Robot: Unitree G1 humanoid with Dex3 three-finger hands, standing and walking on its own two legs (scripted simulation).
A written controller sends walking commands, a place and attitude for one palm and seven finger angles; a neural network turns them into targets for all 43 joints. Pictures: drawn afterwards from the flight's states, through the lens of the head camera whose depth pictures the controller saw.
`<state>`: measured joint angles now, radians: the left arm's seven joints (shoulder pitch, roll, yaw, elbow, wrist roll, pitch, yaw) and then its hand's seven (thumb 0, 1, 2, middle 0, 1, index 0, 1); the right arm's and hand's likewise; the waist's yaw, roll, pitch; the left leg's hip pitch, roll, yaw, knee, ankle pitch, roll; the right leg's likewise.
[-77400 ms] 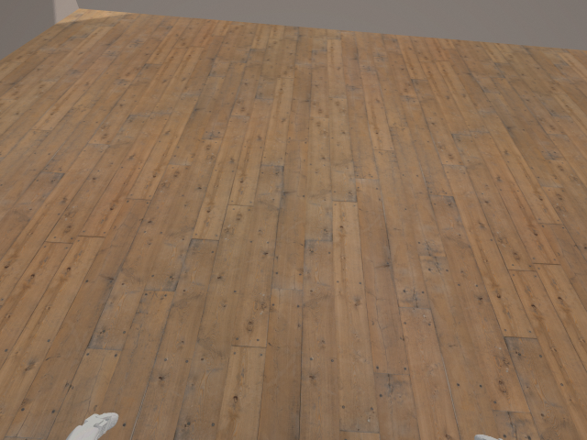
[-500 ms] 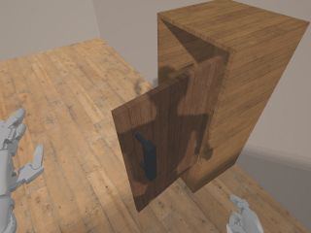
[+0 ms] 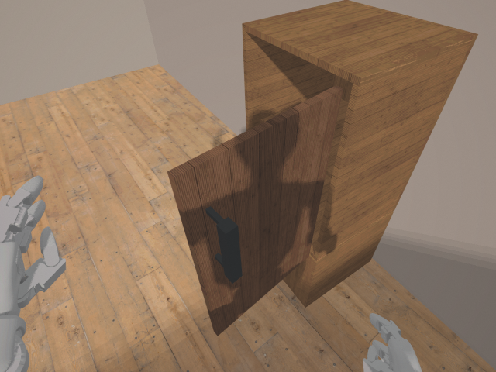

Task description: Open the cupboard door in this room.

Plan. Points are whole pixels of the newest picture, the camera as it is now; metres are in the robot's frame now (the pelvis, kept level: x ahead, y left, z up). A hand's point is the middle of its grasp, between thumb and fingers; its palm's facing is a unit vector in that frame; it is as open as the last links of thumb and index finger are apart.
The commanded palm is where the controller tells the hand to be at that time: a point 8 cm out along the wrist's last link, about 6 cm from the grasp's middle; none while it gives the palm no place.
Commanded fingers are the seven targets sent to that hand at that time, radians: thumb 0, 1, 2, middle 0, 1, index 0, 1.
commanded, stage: step back with the hand held close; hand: left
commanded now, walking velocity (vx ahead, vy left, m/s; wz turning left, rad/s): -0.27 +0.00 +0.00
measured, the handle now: (223, 245) +0.32 +0.09 +0.04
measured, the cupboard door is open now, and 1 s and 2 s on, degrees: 98 98 98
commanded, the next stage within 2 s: stop stepping back and stand still in 1.08 s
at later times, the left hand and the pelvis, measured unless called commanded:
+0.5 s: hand (15, 302) +0.14 +0.29 +0.15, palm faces +0.38 -0.78 -0.50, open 7.4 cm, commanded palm +0.08 +0.33 +0.17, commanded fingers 0.00 0.90 0.90 -0.20 -0.30 -0.20 -0.30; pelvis -0.06 +0.03 -0.01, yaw -1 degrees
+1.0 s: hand out of the picture +0.04 +0.32 +0.17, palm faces +0.49 -0.74 -0.46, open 7.4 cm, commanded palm -0.02 +0.35 +0.17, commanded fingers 0.00 0.90 0.90 -0.20 -0.30 -0.20 -0.30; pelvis -0.15 +0.05 -0.02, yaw +2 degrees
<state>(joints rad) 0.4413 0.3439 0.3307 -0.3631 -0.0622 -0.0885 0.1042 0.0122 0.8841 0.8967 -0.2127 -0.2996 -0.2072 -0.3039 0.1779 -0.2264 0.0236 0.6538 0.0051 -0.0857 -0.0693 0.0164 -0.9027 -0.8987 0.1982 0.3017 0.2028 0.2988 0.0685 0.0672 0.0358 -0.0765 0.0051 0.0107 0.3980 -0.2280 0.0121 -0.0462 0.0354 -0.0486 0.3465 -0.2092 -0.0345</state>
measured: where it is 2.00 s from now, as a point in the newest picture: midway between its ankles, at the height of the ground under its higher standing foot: outside the picture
